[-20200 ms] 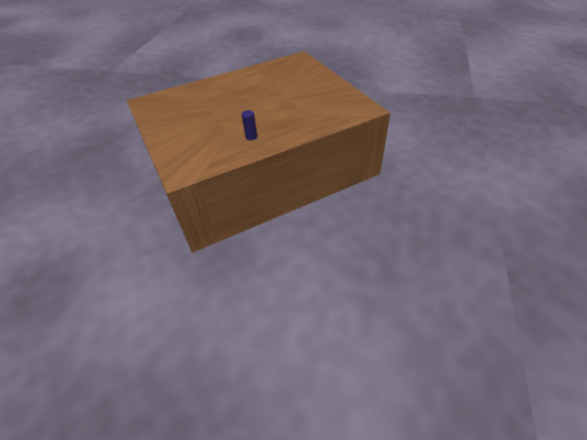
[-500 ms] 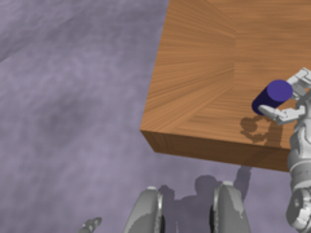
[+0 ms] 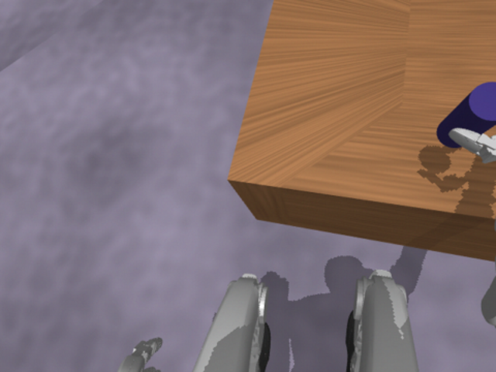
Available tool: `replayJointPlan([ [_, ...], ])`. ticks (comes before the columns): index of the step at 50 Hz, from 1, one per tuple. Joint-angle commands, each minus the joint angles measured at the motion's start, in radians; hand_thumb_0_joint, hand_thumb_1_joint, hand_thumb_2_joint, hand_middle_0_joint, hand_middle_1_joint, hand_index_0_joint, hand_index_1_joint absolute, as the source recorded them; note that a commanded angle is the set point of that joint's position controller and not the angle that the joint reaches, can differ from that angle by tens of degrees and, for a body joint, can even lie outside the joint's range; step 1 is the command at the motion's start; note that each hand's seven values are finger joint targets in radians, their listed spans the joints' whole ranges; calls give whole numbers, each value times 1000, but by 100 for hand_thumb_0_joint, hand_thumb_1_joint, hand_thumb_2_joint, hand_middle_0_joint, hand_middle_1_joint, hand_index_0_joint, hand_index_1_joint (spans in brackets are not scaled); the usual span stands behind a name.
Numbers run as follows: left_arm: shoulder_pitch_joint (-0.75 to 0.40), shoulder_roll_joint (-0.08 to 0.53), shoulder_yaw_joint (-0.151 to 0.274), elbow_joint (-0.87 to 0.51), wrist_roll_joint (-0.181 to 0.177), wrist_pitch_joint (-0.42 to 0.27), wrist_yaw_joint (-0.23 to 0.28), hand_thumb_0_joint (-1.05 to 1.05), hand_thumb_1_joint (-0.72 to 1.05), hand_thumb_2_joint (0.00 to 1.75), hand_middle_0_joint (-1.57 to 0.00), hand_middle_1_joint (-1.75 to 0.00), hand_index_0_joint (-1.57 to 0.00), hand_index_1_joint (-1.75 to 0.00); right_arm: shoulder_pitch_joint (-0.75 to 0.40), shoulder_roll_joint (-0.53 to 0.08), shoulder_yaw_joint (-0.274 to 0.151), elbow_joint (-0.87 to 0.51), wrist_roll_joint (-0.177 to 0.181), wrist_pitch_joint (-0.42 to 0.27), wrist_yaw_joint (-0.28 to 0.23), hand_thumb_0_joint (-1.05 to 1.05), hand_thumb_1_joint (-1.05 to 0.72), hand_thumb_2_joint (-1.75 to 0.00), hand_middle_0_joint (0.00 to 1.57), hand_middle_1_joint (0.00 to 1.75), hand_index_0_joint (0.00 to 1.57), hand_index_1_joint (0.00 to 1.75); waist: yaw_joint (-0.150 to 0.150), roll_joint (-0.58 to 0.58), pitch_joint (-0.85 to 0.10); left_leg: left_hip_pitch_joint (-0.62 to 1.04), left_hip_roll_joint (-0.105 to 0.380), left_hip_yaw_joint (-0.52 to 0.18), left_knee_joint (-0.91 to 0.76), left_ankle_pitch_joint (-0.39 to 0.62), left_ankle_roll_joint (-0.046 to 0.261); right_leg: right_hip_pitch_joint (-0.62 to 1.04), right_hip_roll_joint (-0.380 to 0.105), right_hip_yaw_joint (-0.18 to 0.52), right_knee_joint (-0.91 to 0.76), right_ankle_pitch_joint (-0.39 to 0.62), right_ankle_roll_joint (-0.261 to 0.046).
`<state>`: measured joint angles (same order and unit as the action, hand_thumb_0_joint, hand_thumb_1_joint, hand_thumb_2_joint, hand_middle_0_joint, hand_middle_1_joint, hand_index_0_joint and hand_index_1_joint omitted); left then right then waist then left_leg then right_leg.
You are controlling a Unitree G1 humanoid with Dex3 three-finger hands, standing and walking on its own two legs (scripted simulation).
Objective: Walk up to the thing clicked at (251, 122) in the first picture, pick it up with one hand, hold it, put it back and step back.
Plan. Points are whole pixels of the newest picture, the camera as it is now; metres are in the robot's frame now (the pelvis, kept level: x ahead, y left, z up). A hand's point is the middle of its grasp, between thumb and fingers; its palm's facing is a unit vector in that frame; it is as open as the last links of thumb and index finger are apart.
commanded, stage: crouch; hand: right
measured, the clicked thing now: (470, 118) +0.49 -0.26 -0.01
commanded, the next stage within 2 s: lower in 0.20 s
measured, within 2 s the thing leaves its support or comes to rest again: rests again in 1.58 s
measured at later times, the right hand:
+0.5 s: hand (485, 113) +0.51 -0.29 -0.04, palm faces +0.33 +0.94 -0.02, open 8.9 cm
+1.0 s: hand (470, 128) +0.52 -0.30 -0.10, palm faces +0.34 +0.94 -0.03, open 8.9 cm
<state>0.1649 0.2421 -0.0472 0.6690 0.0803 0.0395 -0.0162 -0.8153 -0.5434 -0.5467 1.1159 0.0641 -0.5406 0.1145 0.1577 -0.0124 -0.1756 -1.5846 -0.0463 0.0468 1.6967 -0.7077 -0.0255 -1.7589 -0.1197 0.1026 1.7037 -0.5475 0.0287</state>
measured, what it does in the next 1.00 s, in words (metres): lowers itself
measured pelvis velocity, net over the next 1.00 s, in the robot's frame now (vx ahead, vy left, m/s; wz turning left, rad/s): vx -0.02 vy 0.01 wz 0.05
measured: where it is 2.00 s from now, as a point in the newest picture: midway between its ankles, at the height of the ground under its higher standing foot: (305, 370)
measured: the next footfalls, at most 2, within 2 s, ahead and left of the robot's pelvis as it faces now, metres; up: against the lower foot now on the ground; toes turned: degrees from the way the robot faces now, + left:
none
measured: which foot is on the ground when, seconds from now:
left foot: down 0.00-1.00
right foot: down 0.00-1.00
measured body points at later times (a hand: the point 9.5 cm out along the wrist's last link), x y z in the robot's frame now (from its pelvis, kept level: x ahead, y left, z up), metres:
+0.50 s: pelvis -0.01 +0.00 -0.05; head +0.20 -0.05 +0.35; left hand +0.07 +0.27 -0.16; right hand +0.49 -0.34 -0.04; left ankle +0.04 +0.14 -0.50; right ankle +0.08 -0.14 -0.50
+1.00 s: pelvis -0.02 +0.01 -0.10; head +0.21 -0.04 +0.28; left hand +0.05 +0.29 -0.22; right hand +0.50 -0.35 -0.09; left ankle +0.04 +0.14 -0.50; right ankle +0.08 -0.14 -0.50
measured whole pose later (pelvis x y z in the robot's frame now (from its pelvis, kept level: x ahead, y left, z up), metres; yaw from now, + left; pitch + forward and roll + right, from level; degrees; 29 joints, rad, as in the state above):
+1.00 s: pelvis -0.02 +0.01 -0.10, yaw +3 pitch +36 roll +7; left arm 0.15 0.27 -0.07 0.66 0.09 0.08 -0.03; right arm -0.96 -0.71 -0.64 1.12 0.02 -0.44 0.16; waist 0.18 0.01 -0.11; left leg -1.92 -0.08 0.05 2.05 -0.77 -0.03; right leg -2.10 -0.13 0.15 2.04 -0.58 0.04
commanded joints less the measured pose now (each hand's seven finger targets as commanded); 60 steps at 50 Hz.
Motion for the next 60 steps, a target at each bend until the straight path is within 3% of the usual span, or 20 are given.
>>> replayJointPlan([
  [1,142,198,71,-54,2,-10,8,0,88,92,-20,-30,-20,-31,-438,-295,-29,-258,28,-77,10,0,-18,-140,135,152,140,152,-14,-241,-658,104,-20,22,-194,309,50,652,34,-7,-118,245,-51],
  [15,164,228,83,-55,-2,5,8,0,89,92,-20,-30,-20,-31,-554,-382,-51,-326,16,-34,6,0,-18,-142,137,155,142,155,-16,-301,-705,27,-23,28,-127,284,54,631,28,-3,-55,237,-48],
  [20,158,211,63,-52,-1,5,3,0,88,92,-20,-30,-19,-31,-484,-344,-49,-194,13,-27,14,0,-19,-144,138,157,143,157,5,-232,-604,-31,-25,40,-86,253,53,510,27,5,-26,177,-52],
  [22,161,221,63,-57,3,8,-1,0,88,92,-20,-30,-19,-31,-490,-401,-74,-202,2,-36,17,0,-20,-144,139,157,144,157,-13,-256,-621,-36,-25,34,-71,249,54,497,29,-3,-8,172,-53],
  [24,168,222,65,-58,5,8,-3,0,88,92,-20,-30,-19,-31,-498,-379,-69,-212,10,-37,26,0,-20,-143,138,156,143,156,-2,-247,-640,-33,-24,35,-51,276,51,489,26,-1,16,196,-55],
  [28,175,237,69,-61,8,14,-6,0,88,92,-20,-30,-19,-31,-536,-437,-96,-256,8,-42,34,0,-19,-142,137,155,142,155,-17,-293,-707,-48,-27,35,-7,283,54,502,23,0,54,230,-51],
  [30,171,235,66,-54,8,15,-7,0,88,92,-20,-30,-19,-31,-548,-403,-78,-240,11,-36,39,0,-22,-143,138,156,142,156,-1,-289,-687,-93,-28,44,8,264,54,502,21,6,65,217,-48],
  [32,178,249,76,-48,11,22,-5,0,88,92,-20,-30,-19,-31,-611,-482,-111,-336,5,-45,32,0,-21,-144,138,157,143,157,-18,-333,-740,-103,-28,40,23,263,57,526,20,0,83,223,-47],
  [34,176,244,71,-48,11,23,-6,0,88,92,-20,-30,-19,-31,-552,-426,-88,-234,4,-25,35,0,-22,-143,138,156,143,156,-3,-297,-690,-95,-29,47,28,250,54,474,22,0,85,187,-47],
  [37,171,247,70,-47,8,26,-2,0,88,92,-20,-30,-19,-31,-595,-502,-118,-302,-2,-24,31,0,-17,-140,135,153,140,153,-24,-320,-707,-108,-29,42,39,225,57,447,21,-10,98,156,-46],
  [40,168,240,65,-44,9,26,-1,0,89,91,-20,-30,-19,-31,-550,-423,-74,-217,1,-1,40,0,-19,-141,137,155,142,155,4,-272,-691,-114,-35,47,50,230,51,412,17,-10,129,151,-50],
  [42,195,255,70,-31,10,31,3,0,89,91,-20,-30,-19,-30,-629,-534,-133,-335,-1,-12,33,0,-21,-144,139,157,144,157,-15,-319,-757,-105,-31,42,69,262,53,445,18,-12,146,193,-46],
  [45,170,247,58,-37,9,31,1,0,89,91,-20,-30,-19,-30,-541,-447,-84,-207,-1,14,48,0,-18,-143,138,157,143,157,7,-258,-657,-134,-38,51,76,242,50,364,15,-4,163,161,-52],
  [46,185,248,58,-32,9,33,4,0,90,91,-20,-30,-20,-30,-620,-531,-137,-326,4,-2,41,0,-20,-143,139,157,143,157,-2,-279,-697,-117,-36,48,87,261,51,359,16,-7,172,171,-52],
  [47,178,249,50,-34,10,35,4,0,89,91,-20,-30,-19,-30,-632,-570,-145,-331,-3,-3,40,0,-20,-144,140,158,145,158,-19,-315,-718,-119,-36,47,97,242,55,367,16,-9,166,160,-49],
  [48,174,262,60,-32,11,36,4,0,89,91,-20,-30,-19,-30,-561,-503,-115,-230,-3,15,46,0,-18,-145,140,159,145,159,-5,-300,-681,-149,-37,54,101,230,54,378,14,-8,170,153,-47],
  [51,180,254,48,-37,12,39,3,0,89,91,-20,-29,-19,-30,-592,-536,-131,-280,-2,15,51,0,-16,-142,138,156,143,156,-4,-294,-668,-149,-40,56,114,237,54,331,12,-7,183,147,-50],
  [52,174,263,50,-41,13,38,4,0,89,91,-20,-30,-19,-30,-562,-508,-109,-217,-5,25,57,0,-18,-143,138,157,144,157,8,-278,-652,-146,-43,59,105,219,52,312,14,-5,183,120,-51],
  [53,176,265,50,-46,11,39,6,0,89,91,-20,-29,-19,-30,-580,-558,-149,-279,3,24,54,0,-14,-143,138,157,143,157,-9,-275,-665,-143,-44,56,106,225,51,308,12,-8,191,124,-54],
  [60,186,272,43,-47,10,40,11,0,89,90,-20,-30,-19,-30,-577,-580,-148,-287,5,47,71,0,-15,-138,134,152,139,152,3,-288,-660,-144,-49,63,123,214,49,277,9,-8,212,103,-52],
])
